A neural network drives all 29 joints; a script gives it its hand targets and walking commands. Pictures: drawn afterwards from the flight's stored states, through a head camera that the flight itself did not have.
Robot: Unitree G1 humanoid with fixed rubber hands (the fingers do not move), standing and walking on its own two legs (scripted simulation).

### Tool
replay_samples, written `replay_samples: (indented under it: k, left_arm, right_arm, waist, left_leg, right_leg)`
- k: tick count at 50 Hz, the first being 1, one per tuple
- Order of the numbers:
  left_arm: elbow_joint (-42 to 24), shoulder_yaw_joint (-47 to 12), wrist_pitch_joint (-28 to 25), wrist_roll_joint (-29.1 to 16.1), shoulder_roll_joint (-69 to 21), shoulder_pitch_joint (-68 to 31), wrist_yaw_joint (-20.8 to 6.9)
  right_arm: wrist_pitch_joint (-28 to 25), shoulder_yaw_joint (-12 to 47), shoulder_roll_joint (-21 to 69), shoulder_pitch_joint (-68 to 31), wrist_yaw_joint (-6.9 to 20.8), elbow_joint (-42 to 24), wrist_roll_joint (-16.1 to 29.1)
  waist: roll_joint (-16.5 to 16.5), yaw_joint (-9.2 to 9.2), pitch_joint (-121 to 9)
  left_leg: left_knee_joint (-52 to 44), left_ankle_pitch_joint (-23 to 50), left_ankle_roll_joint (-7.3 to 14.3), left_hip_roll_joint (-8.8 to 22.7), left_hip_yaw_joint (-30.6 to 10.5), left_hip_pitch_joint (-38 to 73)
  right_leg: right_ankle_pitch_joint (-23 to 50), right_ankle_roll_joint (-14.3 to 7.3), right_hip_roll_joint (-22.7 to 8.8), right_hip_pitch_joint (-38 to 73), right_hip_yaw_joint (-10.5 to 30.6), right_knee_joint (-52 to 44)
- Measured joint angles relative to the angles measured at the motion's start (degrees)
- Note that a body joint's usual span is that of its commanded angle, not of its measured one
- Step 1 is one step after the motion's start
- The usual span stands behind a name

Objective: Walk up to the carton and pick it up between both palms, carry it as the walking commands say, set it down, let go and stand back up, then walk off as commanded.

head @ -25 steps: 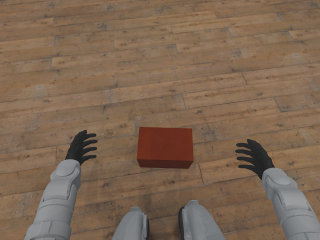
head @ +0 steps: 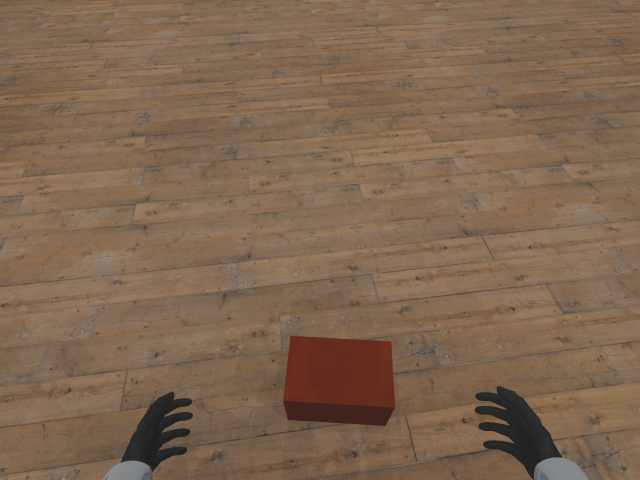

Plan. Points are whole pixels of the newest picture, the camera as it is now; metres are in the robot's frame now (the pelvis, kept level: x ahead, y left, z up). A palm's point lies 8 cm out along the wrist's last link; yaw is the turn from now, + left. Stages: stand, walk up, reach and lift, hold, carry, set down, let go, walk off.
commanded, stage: let go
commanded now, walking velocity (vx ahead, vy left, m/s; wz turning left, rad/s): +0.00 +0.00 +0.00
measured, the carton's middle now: (338, 381) +0.46 -0.04 -0.67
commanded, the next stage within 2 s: stand in 0.32 s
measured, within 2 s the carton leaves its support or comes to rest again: neither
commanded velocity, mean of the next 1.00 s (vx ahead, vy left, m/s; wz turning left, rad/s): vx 0.00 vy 0.00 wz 0.00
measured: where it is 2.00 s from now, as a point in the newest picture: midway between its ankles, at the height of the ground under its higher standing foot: outside the picture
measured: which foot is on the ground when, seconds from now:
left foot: down 0.00-1.00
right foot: down 0.00-1.00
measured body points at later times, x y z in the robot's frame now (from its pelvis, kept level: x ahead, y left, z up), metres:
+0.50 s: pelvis +0.01 +0.00 +0.00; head +0.00 +0.00 +0.45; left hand +0.19 +0.25 -0.06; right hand +0.17 -0.26 -0.07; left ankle -0.01 +0.10 -0.73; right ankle +0.01 -0.13 -0.73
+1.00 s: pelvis +0.01 +0.00 +0.00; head -0.01 +0.00 +0.45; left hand +0.19 +0.25 -0.06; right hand +0.16 -0.27 -0.08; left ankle -0.01 +0.10 -0.73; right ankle +0.01 -0.13 -0.73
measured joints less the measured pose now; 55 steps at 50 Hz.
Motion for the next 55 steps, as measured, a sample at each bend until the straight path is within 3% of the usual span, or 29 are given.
replay_samples:
  k: [9,17,23,33,55]
  left_arm:
    - [0.0,0.0,0.0,0.0,0.0,0.8,0.0]
    - [0.1,0.0,-0.1,0.6,0.0,1.0,0.7]
    - [2.2,0.0,-1.9,3.7,0.0,1.0,2.0]
    - [3.6,0.0,-4.6,3.9,0.1,1.0,2.0]
    - [5.9,0.0,-5.7,3.9,0.1,1.0,2.5]
  right_arm:
    - [0.2,0.0,0.0,0.2,0.1,0.1,-1.5]
    - [2.5,0.0,0.0,0.2,-2.2,0.7,-2.2]
    - [-2.4,-0.7,0.0,0.1,-4.6,8.7,-3.1]
    - [-6.7,-1.0,0.0,0.1,-4.9,14.6,-3.7]
    - [-8.2,-1.6,0.0,0.1,-5.6,18.2,-3.8]
  waist:
    - [0.4,0.98,0.1]
    - [0.6,0.84,0.0]
    - [0.6,0.87,-4.3]
    - [0.6,0.39,-7.7]
    - [0.6,1.07,-7.9]
  left_leg:
    - [-1.6,0.3,0.0,0.0,0.0,2.1]
    - [-1.6,0.6,0.0,0.0,0.0,2.1]
    - [-1.6,0.3,0.0,0.0,0.0,2.1]
    - [-1.6,0.1,0.0,0.0,0.0,2.1]
    - [-1.6,0.3,0.0,0.0,0.0,2.1]
  right_leg:
    - [0.1,0.0,0.0,1.9,0.0,-1.3]
    - [0.3,0.0,0.0,1.9,0.0,-1.3]
    - [0.1,0.1,0.0,1.9,0.0,-1.3]
    - [0.0,0.1,0.0,1.9,0.0,-1.3]
    - [0.1,0.1,0.0,1.9,0.0,-1.3]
